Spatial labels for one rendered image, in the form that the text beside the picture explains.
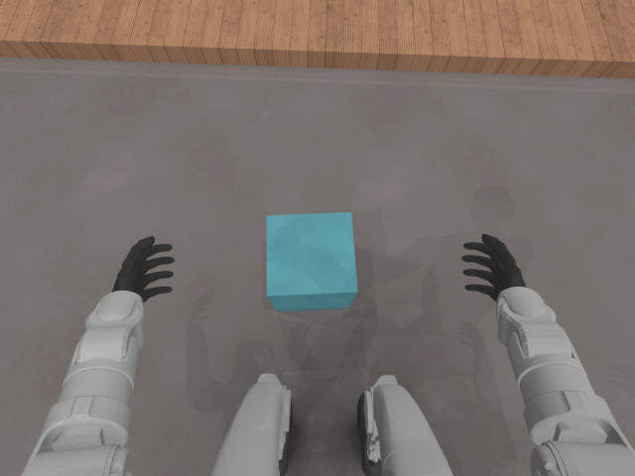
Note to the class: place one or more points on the left robot forearm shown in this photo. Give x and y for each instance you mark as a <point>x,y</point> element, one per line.
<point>93,407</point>

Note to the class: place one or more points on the robot right thigh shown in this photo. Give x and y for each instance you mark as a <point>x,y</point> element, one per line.
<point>408,446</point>

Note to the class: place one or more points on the right robot forearm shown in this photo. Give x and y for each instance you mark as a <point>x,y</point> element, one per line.
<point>561,404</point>

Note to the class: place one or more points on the right robot hand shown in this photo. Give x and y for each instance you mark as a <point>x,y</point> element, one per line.
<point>505,274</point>

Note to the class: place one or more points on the robot right upper arm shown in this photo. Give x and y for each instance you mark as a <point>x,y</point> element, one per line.
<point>565,458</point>

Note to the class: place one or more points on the robot left upper arm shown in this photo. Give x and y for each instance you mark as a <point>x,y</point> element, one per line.
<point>99,460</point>

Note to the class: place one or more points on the left robot hand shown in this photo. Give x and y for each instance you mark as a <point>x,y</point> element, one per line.
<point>132,276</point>

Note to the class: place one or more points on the robot right foot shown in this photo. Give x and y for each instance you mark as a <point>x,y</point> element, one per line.
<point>369,467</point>

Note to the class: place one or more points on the carton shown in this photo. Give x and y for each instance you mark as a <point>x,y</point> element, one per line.
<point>310,261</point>

